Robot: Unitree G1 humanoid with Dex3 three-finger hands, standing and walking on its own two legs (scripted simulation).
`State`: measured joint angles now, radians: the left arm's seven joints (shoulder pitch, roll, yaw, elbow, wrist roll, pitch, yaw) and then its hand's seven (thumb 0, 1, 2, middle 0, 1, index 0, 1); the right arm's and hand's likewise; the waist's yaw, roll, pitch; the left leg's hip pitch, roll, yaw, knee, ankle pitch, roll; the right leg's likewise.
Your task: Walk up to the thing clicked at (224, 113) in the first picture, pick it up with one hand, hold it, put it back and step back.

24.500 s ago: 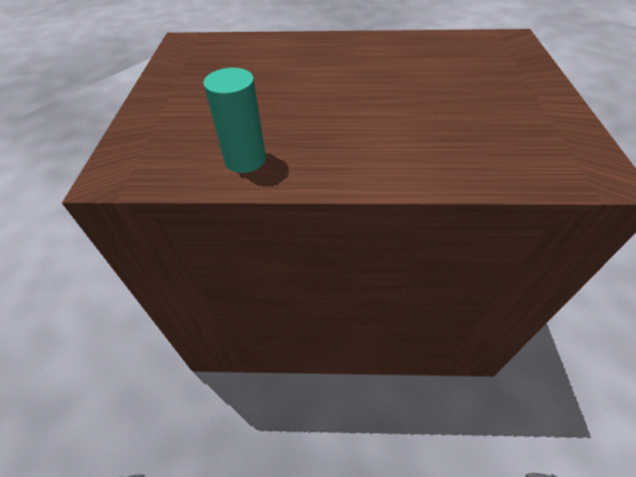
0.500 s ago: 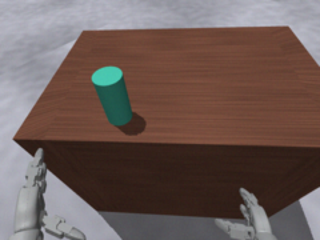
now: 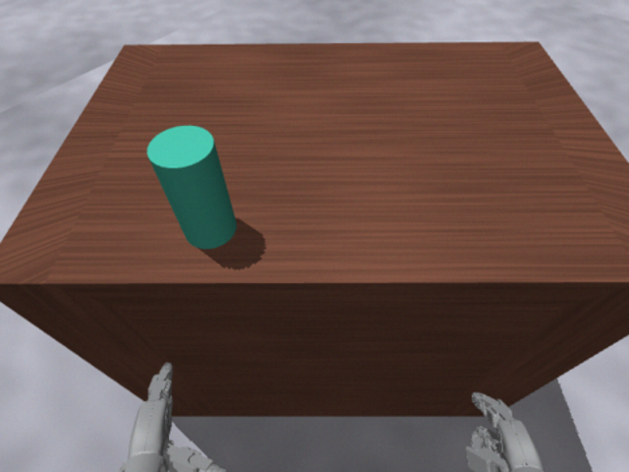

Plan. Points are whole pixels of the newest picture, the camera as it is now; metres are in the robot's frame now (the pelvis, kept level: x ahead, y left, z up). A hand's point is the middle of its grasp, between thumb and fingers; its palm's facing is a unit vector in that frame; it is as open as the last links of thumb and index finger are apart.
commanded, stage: home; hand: left
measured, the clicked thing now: (197, 192) +0.42 +0.17 +0.11
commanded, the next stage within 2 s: stand in 2.00 s
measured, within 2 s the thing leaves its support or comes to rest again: neither
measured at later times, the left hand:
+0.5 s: hand out of the picture +0.10 +0.24 -0.13, palm faces -0.04 -0.92 -0.39, open 17.5 cm
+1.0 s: hand out of the picture +0.01 +0.25 -0.14, palm faces -0.03 -0.93 -0.36, open 17.5 cm
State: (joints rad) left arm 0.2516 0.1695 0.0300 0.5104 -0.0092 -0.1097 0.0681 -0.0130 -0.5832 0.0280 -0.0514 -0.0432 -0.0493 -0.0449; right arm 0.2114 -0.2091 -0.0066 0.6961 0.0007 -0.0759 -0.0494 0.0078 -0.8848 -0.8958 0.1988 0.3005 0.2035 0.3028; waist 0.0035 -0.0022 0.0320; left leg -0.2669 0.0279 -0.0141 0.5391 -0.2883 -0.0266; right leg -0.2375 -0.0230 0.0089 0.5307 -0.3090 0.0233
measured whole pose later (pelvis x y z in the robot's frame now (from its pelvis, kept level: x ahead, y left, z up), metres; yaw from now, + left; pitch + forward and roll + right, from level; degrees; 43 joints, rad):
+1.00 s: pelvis -0.03 -0.01 +0.01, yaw +0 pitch -3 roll +0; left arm 0.17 0.36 -0.02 1.13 0.01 -0.01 -0.01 0.00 -0.56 0.04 -0.05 -0.05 -0.05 -0.05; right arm 0.19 -0.36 0.01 1.11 -0.02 0.00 0.02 0.00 -0.90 -0.90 0.20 0.30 0.21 0.31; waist 0.00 0.02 0.03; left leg -0.17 0.04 -0.03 0.38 -0.16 -0.04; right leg -0.15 -0.01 0.00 0.39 -0.20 0.01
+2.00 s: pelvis -0.01 +0.00 +0.01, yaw +0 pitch -2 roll +0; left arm 0.12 0.35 -0.01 1.12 0.01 0.00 0.00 0.00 -0.56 0.04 -0.05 -0.05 -0.05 -0.05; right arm 0.12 -0.36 0.01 1.11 -0.01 0.00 0.01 0.00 -0.90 -0.90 0.20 0.30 0.21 0.31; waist 0.00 0.01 0.04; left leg -0.13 0.02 -0.02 0.35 -0.18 -0.02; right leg -0.09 -0.03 0.00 0.33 -0.20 0.03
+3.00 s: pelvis -0.01 +0.00 +0.01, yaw +1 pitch -2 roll +0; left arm 0.14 0.35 0.00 1.11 0.01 0.00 -0.01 0.01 0.90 0.90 -0.20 -0.30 -0.20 -0.30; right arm 0.13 -0.36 0.01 1.12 -0.01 0.00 0.01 0.00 -0.90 -0.90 0.20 0.30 0.20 0.30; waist 0.00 0.01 0.05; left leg -0.14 0.02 -0.02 0.34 -0.17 -0.02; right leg -0.10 -0.03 0.00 0.33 -0.20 0.03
